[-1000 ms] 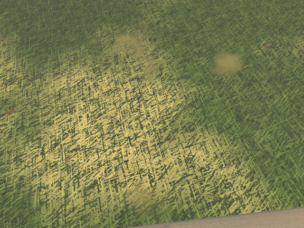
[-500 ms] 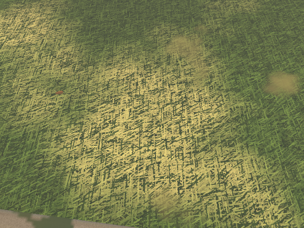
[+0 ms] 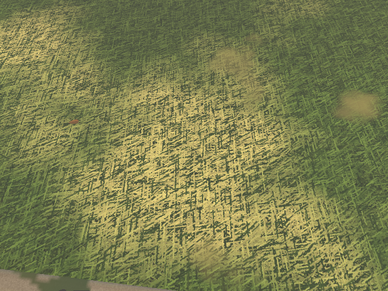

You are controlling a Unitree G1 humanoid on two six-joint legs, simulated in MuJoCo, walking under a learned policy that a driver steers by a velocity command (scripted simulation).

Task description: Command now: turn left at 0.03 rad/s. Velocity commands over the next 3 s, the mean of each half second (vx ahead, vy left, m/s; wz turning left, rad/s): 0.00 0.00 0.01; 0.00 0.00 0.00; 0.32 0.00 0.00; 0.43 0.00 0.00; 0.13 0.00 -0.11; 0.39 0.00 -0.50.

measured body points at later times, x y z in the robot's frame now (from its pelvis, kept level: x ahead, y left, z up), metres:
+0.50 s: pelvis +0.00 -0.01 +0.00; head +0.02 -0.01 +0.45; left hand +0.16 +0.25 -0.09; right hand +0.13 -0.28 -0.11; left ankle -0.01 +0.15 -0.73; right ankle -0.01 -0.09 -0.73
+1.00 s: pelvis +0.01 -0.01 +0.01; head +0.02 -0.02 +0.46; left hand +0.14 +0.26 -0.10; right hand +0.11 -0.30 -0.12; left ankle -0.01 +0.15 -0.73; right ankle -0.01 -0.09 -0.73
